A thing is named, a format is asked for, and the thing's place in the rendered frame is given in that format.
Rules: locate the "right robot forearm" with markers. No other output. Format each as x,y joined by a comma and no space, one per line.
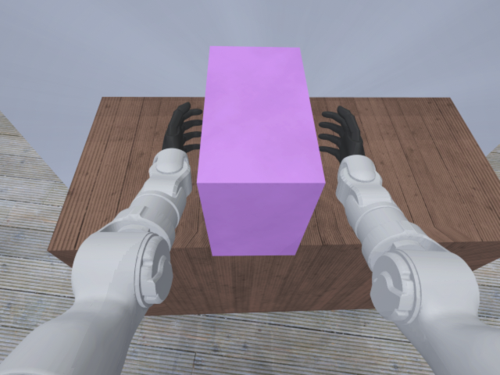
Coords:
377,221

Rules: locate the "robot left upper arm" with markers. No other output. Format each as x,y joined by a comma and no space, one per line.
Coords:
117,276

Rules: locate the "left robot forearm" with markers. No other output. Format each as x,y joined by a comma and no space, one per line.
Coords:
159,205

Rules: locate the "right robot hand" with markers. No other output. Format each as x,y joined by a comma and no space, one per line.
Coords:
349,142

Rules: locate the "carton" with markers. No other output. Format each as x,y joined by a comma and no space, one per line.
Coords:
260,174

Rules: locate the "left robot hand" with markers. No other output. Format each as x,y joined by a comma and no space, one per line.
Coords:
174,136

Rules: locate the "robot right upper arm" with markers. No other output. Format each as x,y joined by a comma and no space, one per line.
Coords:
433,299

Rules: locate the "pedestal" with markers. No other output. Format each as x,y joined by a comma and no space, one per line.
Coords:
428,160

